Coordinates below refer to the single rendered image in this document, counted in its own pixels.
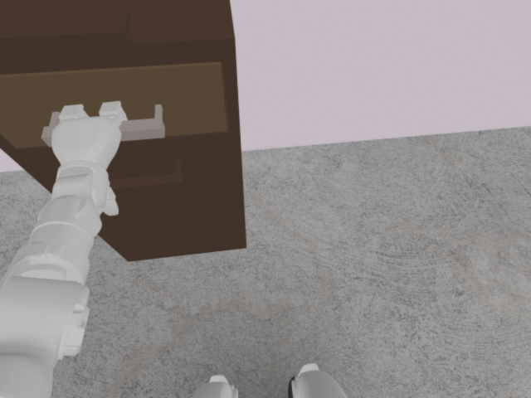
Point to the drawer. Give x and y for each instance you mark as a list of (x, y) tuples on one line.
[(191, 95)]

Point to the left robot shin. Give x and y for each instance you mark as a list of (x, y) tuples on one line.
[(218, 378)]

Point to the robot right thigh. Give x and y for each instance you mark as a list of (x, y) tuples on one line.
[(316, 384)]

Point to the robot left hand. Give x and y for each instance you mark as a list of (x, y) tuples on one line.
[(79, 137)]

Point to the cabinet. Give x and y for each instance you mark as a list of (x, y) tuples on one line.
[(208, 213)]

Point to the handle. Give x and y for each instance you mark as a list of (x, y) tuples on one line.
[(62, 38), (146, 184), (130, 129)]

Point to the left robot upper arm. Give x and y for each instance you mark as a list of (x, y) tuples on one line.
[(41, 321)]

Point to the robot left forearm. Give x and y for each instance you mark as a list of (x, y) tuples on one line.
[(63, 237)]

